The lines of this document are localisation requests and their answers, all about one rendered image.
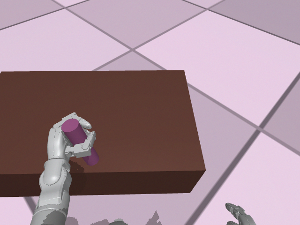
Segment can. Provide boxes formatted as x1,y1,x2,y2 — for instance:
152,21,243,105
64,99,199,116
61,119,99,166

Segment right robot hand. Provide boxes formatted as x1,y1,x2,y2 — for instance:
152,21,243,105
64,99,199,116
225,203,256,225

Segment left robot arm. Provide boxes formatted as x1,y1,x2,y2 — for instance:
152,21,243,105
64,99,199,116
30,158,72,225

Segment left robot hand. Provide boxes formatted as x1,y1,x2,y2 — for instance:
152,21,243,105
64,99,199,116
47,112,96,162

